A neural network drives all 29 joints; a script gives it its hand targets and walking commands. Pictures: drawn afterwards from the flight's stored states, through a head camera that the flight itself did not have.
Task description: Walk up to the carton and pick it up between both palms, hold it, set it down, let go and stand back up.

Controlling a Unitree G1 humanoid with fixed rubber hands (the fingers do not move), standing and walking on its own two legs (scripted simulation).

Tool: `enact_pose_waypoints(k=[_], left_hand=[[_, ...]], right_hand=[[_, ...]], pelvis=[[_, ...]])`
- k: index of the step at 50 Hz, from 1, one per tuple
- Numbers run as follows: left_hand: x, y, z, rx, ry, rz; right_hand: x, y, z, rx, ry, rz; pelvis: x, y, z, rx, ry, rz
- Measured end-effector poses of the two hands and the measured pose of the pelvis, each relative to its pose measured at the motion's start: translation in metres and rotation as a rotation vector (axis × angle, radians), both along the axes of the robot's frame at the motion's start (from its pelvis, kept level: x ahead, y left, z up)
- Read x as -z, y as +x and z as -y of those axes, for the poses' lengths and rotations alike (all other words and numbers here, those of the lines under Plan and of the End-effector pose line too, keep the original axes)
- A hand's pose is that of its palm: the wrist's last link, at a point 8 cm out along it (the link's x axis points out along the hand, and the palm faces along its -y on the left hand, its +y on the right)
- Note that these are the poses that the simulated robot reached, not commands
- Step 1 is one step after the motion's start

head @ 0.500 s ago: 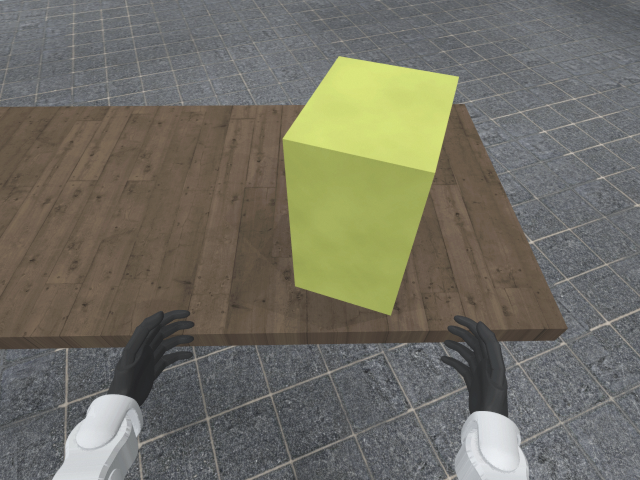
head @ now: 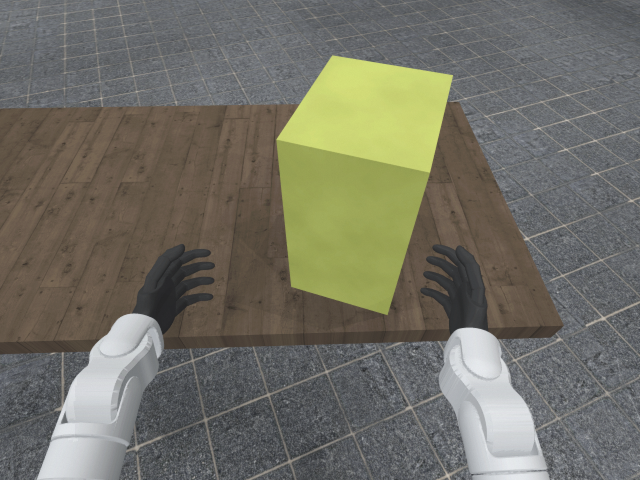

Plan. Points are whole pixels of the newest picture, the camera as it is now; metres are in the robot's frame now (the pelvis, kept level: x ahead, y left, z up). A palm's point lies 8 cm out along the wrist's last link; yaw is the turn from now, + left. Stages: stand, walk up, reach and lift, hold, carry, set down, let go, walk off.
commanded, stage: reach and lift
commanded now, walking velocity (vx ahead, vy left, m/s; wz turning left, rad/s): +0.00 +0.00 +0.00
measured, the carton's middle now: (361, 194) +0.48 -0.03 +0.07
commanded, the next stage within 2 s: none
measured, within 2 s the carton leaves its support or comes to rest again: neither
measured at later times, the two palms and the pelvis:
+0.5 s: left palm (176, 219) +0.35 +0.19 +0.16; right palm (465, 250) +0.34 -0.14 +0.13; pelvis -0.01 +0.00 +0.00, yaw +0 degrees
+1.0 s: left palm (181, 155) +0.41 +0.19 +0.19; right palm (465, 191) +0.39 -0.13 +0.17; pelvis -0.01 +0.00 +0.00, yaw +0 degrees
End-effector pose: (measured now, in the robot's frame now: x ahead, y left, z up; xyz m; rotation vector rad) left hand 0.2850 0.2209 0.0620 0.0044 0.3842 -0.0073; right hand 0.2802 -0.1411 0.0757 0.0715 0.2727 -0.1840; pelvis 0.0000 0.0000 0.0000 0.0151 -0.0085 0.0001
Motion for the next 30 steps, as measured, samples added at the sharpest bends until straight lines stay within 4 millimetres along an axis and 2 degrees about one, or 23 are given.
enact_pose_waypoints(k=[12, 20, 25, 30], left_hand=[[-0.03, 0.025, 0.012, 0.035, 0.006, 0.011], [-0.067, 0.046, 0.024, 0.076, 0.019, 0.069], [-0.093, 0.063, 0.033, 0.103, 0.028, 0.117], [-0.105, 0.082, 0.038, 0.103, 0.021, 0.103]], right_hand=[[-0.029, 0.023, 0.002, -0.028, -0.035, 0.056], [-0.049, 0.046, -0.007, -0.048, -0.054, 0.065], [-0.053, 0.057, -0.004, -0.029, -0.067, 0.041], [-0.058, 0.066, 0.001, -0.013, -0.078, 0.026]], pelvis=[[0.0, 0.0, 0.0, 0.0, 0.0, 0.0], [0.0, -0.003, 0.0, 0.0, 0.0, 0.004], [0.0, -0.005, 0.0, 0.0, -0.001, 0.007], [0.0, -0.007, 0.0, 0.0, 0.0, 0.009]])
